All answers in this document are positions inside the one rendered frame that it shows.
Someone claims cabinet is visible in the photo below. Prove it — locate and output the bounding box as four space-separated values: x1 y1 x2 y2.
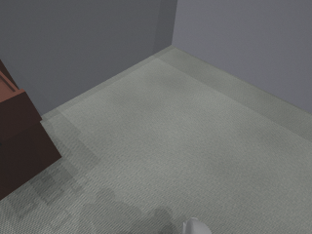
0 59 61 201

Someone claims drawer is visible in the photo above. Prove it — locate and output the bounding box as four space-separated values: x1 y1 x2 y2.
0 71 43 143

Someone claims robot right thigh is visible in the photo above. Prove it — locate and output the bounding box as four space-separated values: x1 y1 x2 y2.
180 219 213 234

